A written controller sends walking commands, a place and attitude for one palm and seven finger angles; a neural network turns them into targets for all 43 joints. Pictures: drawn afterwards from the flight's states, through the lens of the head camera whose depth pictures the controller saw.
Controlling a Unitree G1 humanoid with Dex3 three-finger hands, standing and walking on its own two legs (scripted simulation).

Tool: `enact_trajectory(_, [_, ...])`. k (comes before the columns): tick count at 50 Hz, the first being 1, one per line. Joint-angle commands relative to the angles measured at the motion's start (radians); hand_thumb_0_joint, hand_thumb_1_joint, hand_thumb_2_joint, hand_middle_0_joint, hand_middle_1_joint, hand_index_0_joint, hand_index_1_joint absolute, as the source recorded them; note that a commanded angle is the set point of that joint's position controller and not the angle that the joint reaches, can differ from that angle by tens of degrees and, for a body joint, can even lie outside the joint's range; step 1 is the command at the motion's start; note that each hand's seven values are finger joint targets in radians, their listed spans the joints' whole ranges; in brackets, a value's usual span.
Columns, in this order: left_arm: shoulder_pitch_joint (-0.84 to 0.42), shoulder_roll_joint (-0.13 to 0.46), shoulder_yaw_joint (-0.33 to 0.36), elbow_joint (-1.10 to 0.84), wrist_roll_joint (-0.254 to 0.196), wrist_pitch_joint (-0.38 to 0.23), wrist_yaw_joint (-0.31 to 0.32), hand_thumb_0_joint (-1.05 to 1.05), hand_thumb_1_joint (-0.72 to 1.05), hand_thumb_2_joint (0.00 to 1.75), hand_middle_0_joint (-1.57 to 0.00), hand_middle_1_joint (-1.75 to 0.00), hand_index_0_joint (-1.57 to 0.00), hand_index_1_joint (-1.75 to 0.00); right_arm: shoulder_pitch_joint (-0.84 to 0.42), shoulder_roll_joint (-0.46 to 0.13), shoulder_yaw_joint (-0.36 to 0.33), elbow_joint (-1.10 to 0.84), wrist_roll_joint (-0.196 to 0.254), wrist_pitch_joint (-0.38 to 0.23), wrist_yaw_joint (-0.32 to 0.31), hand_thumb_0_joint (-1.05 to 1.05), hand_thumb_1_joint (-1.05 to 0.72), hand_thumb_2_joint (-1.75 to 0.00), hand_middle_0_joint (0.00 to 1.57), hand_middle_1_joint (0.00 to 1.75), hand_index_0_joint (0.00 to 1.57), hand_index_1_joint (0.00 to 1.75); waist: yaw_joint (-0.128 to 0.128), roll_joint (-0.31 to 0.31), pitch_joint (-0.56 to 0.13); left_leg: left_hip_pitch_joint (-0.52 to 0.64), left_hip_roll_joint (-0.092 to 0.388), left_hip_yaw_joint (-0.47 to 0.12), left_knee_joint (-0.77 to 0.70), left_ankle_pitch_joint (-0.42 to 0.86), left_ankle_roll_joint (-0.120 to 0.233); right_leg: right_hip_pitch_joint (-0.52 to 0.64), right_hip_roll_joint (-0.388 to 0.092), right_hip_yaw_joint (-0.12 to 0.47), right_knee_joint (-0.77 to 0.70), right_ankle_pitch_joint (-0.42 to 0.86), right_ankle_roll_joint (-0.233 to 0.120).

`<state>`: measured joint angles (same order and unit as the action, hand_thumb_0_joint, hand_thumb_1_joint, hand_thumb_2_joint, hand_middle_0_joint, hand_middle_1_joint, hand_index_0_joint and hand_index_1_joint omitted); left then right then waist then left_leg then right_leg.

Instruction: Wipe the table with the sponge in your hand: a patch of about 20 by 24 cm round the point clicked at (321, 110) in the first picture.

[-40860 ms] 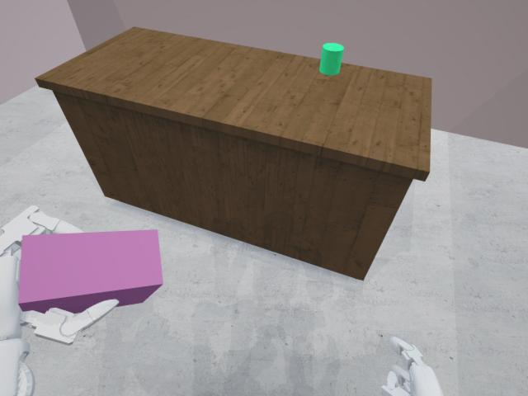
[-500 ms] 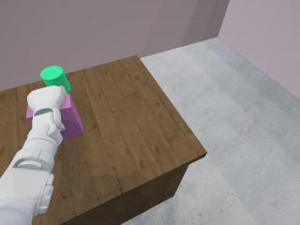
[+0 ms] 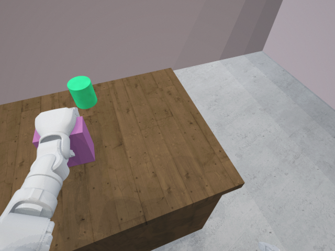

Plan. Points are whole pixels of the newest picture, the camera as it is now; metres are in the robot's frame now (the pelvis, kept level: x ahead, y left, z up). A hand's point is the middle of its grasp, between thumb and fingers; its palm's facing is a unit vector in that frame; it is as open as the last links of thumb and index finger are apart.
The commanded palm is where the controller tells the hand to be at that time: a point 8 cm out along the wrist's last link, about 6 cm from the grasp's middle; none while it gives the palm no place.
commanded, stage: wipe back along the first lane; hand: left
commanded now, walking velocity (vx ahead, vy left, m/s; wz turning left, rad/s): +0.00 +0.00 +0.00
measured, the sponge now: (70, 148) +0.37 +0.31 -0.01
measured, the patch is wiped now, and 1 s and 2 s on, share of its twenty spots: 1.00 1.00 1.00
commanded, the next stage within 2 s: lift the sponge slowly off the table in 1.40 s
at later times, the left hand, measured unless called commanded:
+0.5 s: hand (66, 150) +0.34 +0.28 +0.04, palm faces -0.03 -0.04 -1.00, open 10.1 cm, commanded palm +0.30 +0.26 +0.07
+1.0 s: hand (70, 167) +0.29 +0.26 +0.04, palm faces -0.01 -0.05 -1.00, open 10.1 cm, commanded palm +0.25 +0.24 +0.06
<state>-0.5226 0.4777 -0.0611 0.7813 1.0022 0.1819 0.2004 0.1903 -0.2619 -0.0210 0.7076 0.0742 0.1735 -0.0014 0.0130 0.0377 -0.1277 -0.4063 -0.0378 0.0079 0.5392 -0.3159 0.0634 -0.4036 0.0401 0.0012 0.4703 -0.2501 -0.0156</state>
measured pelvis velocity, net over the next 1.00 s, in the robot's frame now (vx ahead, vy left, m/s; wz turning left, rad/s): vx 0.00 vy -0.01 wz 0.01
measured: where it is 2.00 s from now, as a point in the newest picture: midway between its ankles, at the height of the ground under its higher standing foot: outside the picture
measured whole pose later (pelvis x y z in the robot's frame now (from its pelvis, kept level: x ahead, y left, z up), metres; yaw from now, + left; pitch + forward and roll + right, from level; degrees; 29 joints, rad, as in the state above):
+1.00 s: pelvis +0.00 -0.01 +0.00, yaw +0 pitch +5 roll -1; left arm -0.14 0.37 -0.16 0.31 0.98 0.38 0.19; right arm 0.09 -0.26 0.01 0.66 0.08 0.15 0.00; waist 0.08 0.07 -0.10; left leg -0.28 -0.04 0.00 0.51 -0.31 0.05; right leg -0.30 0.04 0.00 0.49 -0.27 -0.03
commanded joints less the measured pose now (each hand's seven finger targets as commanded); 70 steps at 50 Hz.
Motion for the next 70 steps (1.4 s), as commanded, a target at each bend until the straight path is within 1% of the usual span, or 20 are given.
enact_trajectory(1, [-0.130, 0.145, 0.015, -0.067, -0.003, 0.030, -0.020, 0.00, 0.10, 1.30, -1.20, -1.60, -1.20, -1.60, -0.039, -0.156, -0.044, -0.110, 0.003, -0.028, -0.009, 0.00, -0.90, -0.90, 0.20, 0.30, 0.20, 0.30, -0.001, -0.053, -0.210, 0.136, 0.030, -0.046, -0.028, 0.450, -0.042, 0.135, -0.004, 0.004, -0.012, 0.386, -0.065])
enact_trajectory(11, [-0.053, 0.095, -0.024, -0.147, -0.021, 0.074, -0.040, 0.00, 0.10, 1.30, -1.20, -1.60, -1.20, -1.60, -0.082, -0.153, -0.032, -0.134, 0.010, -0.033, -0.013, 0.00, -0.90, -0.90, 0.20, 0.30, 0.20, 0.30, 0.007, -0.071, -0.181, 0.132, 0.024, -0.051, -0.049, 0.388, -0.034, 0.152, -0.006, 0.007, -0.023, 0.341, -0.065])
enact_trajectory(18, [0.067, 0.064, -0.022, -0.249, -0.034, 0.087, -0.043, 0.00, 0.10, 1.30, -1.20, -1.60, -1.20, -1.60, -0.112, -0.148, -0.032, -0.157, 0.009, -0.046, -0.006, 0.00, -0.90, -0.90, 0.20, 0.30, 0.20, 0.30, 0.029, -0.061, -0.172, 0.156, 0.026, -0.062, -0.046, 0.426, -0.043, 0.161, -0.004, 0.003, -0.013, 0.351, -0.069])
enact_trajectory(19, [0.073, 0.029, -0.055, -0.273, -0.035, 0.092, -0.044, 0.00, 0.10, 1.30, -1.20, -1.60, -1.20, -1.60, -0.122, -0.143, -0.030, -0.162, 0.009, -0.046, -0.004, 0.00, -0.90, -0.90, 0.20, 0.30, 0.20, 0.30, 0.024, -0.050, -0.172, 0.160, 0.027, -0.063, -0.048, 0.423, -0.046, 0.154, -0.005, 0.002, -0.014, 0.342, -0.067])
enact_trajectory(22, [0.091, 0.041, -0.031, -0.317, -0.042, 0.108, -0.040, 0.00, 0.10, 1.30, -1.20, -1.60, -1.20, -1.60, -0.152, -0.143, -0.027, -0.169, 0.009, -0.049, -0.006, 0.00, -0.90, -0.90, 0.20, 0.30, 0.20, 0.30, 0.034, -0.054, -0.169, 0.163, 0.026, -0.063, -0.053, 0.415, -0.042, 0.168, -0.005, 0.013, -0.018, 0.349, -0.071])
enact_trajectory(26, [0.124, 0.013, -0.064, -0.348, -0.042, 0.134, -0.040, 0.00, 0.10, 1.30, -1.20, -1.60, -1.20, -1.60, -0.165, -0.137, -0.021, -0.172, 0.010, -0.053, -0.007, 0.00, -0.90, -0.90, 0.20, 0.30, 0.20, 0.30, 0.028, -0.081, -0.144, 0.160, 0.021, -0.057, -0.058, 0.383, -0.039, 0.171, -0.007, 0.009, -0.022, 0.339, -0.065])
enact_trajectory(27, [0.120, 0.047, -0.024, -0.358, -0.045, 0.140, -0.041, 0.00, 0.10, 1.30, -1.20, -1.60, -1.20, -1.60, -0.174, -0.140, -0.021, -0.174, 0.011, -0.053, -0.009, 0.00, -0.90, -0.90, 0.20, 0.30, 0.20, 0.30, 0.036, -0.082, -0.143, 0.157, 0.024, -0.066, -0.065, 0.384, -0.039, 0.177, -0.006, 0.016, -0.022, 0.331, -0.070])
enact_trajectory(29, [0.147, 0.006, -0.067, -0.372, -0.041, 0.148, -0.045, 0.00, 0.10, 1.30, -1.20, -1.60, -1.20, -1.60, -0.176, -0.133, -0.018, -0.179, 0.011, -0.056, -0.010, 0.00, -0.90, -0.90, 0.20, 0.30, 0.20, 0.30, 0.032, -0.074, -0.137, 0.165, 0.019, -0.059, -0.060, 0.379, -0.038, 0.175, -0.007, 0.010, -0.021, 0.332, -0.066])
enact_trajectory(35, [0.237, -0.031, -0.087, -0.433, -0.040, 0.149, -0.046, 0.00, 0.10, 1.30, -1.20, -1.60, -1.20, -1.60, -0.199, -0.124, -0.014, -0.192, 0.006, -0.067, -0.002, 0.00, -0.90, -0.90, 0.20, 0.30, 0.20, 0.30, 0.043, -0.071, -0.151, 0.179, 0.019, -0.059, -0.048, 0.418, -0.042, 0.190, -0.006, 0.020, -0.006, 0.384, -0.069])
enact_trajectory(40, [0.282, -0.019, -0.069, -0.482, -0.050, 0.169, -0.041, 0.00, 0.10, 1.30, -1.20, -1.60, -1.20, -1.60, -0.220, -0.123, -0.011, -0.194, 0.006, -0.069, -0.002, 0.00, -0.90, -0.90, 0.20, 0.30, 0.20, 0.30, 0.048, -0.098, -0.126, 0.168, 0.017, -0.056, -0.058, 0.379, -0.036, 0.202, -0.007, 0.030, -0.017, 0.371, -0.066])
enact_trajectory(42, [0.290, -0.013, -0.058, -0.514, -0.051, 0.179, -0.043, 0.00, 0.10, 1.30, -1.20, -1.60, -1.20, -1.60, -0.244, -0.123, -0.008, -0.200, 0.007, -0.069, -0.003, 0.00, -0.90, -0.90, 0.20, 0.30, 0.20, 0.30, 0.056, -0.068, -0.119, 0.165, 0.018, -0.064, -0.069, 0.374, -0.038, 0.202, -0.006, 0.037, -0.016, 0.352, -0.071])
enact_trajectory(45, [0.295, -0.064, -0.112, -0.516, -0.048, 0.193, -0.044, 0.00, 0.10, 1.30, -1.20, -1.60, -1.20, -1.60, -0.246, -0.115, -0.006, -0.198, 0.009, -0.071, -0.003, 0.00, -0.90, -0.90, 0.20, 0.30, 0.20, 0.30, 0.048, -0.081, -0.098, 0.176, 0.019, -0.062, -0.070, 0.349, -0.037, 0.177, -0.004, 0.026, -0.021, 0.308, -0.068])
enact_trajectory(50, [0.345, -0.035, -0.080, -0.527, -0.056, 0.197, -0.046, 0.00, 0.10, 1.30, -1.20, -1.60, -1.20, -1.60, -0.255, -0.116, -0.003, -0.199, 0.007, -0.077, -0.008, 0.00, -0.90, -0.90, 0.20, 0.30, 0.20, 0.30, 0.059, -0.102, -0.107, 0.169, 0.013, -0.056, -0.071, 0.334, -0.030, 0.210, -0.007, 0.038, -0.023, 0.325, -0.066])
enact_trajectory(53, [0.400, -0.070, -0.100, -0.574, -0.065, 0.191, -0.048, 0.00, 0.10, 1.30, -1.20, -1.60, -1.20, -1.60, -0.267, -0.110, -0.004, -0.208, 0.007, -0.082, -0.002, 0.00, -0.90, -0.90, 0.20, 0.30, 0.20, 0.30, 0.065, -0.097, -0.117, 0.176, 0.014, -0.057, -0.069, 0.353, -0.029, 0.226, -0.008, 0.040, -0.017, 0.354, -0.067])
enact_trajectory(56, [0.426, -0.067, -0.100, -0.595, -0.068, 0.194, -0.049, 0.00, 0.10, 1.30, -1.20, -1.60, -1.20, -1.60, -0.276, -0.108, -0.002, -0.211, 0.007, -0.085, -0.001, 0.00, -0.90, -0.90, 0.20, 0.30, 0.20, 0.30, 0.065, -0.108, -0.085, 0.160, 0.013, -0.055, -0.079, 0.322, -0.028, 0.221, -0.009, 0.048, -0.028, 0.334, -0.063])
enact_trajectory(57, [0.433, -0.026, -0.051, -0.602, -0.070, 0.197, -0.044, 0.00, 0.10, 1.30, -1.20, -1.60, -1.20, -1.60, -0.283, -0.114, -0.005, -0.208, 0.006, -0.086, -0.001, 0.00, -0.90, -0.90, 0.20, 0.30, 0.20, 0.30, 0.074, -0.110, -0.090, 0.159, 0.015, -0.060, -0.082, 0.323, -0.028, 0.230, -0.006, 0.060, -0.028, 0.337, -0.067])
enact_trajectory(61, [0.521, -0.059, -0.080, -0.650, -0.080, 0.195, -0.040, 0.00, 0.10, 1.30, -1.20, -1.60, -1.20, -1.60, -0.291, -0.105, -0.002, -0.216, 0.007, -0.094, 0.000, 0.00, -0.90, -0.90, 0.20, 0.30, 0.20, 0.30, 0.078, -0.108, -0.097, 0.166, 0.011, -0.050, -0.079, 0.337, -0.027, 0.251, -0.012, 0.058, -0.025, 0.379, -0.061])
enact_trajectory(62, [0.520, -0.025, -0.041, -0.654, -0.079, 0.197, -0.035, 0.00, 0.10, 1.30, -1.20, -1.60, -1.20, -1.60, -0.297, -0.111, -0.005, -0.209, 0.006, -0.092, 0.001, 0.00, -0.90, -0.90, 0.20, 0.30, 0.20, 0.30, 0.081, -0.097, -0.089, 0.165, 0.014, -0.056, -0.083, 0.335, -0.030, 0.246, -0.008, 0.069, -0.025, 0.368, -0.066])
enact_trajectory(66, [0.564, -0.087, -0.110, -0.701, -0.079, 0.210, -0.035, 0.00, 0.10, 1.30, -1.20, -1.60, -1.20, -1.60, -0.312, -0.101, -0.003, -0.218, 0.007, -0.093, 0.008, 0.00, -0.90, -0.90, 0.20, 0.30, 0.20, 0.30, 0.079, -0.097, -0.065, 0.169, 0.015, -0.055, -0.090, 0.325, -0.030, 0.233, -0.008, 0.057, -0.031, 0.334, -0.062])
enact_trajectory(70, [0.602, -0.080, -0.102, -0.726, -0.083, 0.222, -0.033, 0.00, 0.10, 1.30, -1.20, -1.60, -1.20, -1.60, -0.326, -0.096, -0.001, -0.222, 0.008, -0.093, 0.008, 0.00, -0.90, -0.90, 0.20, 0.30, 0.20, 0.30, 0.087, -0.103, -0.057, 0.173, 0.015, -0.055, -0.095, 0.305, -0.025, 0.242, -0.007, 0.060, -0.037, 0.309, -0.061])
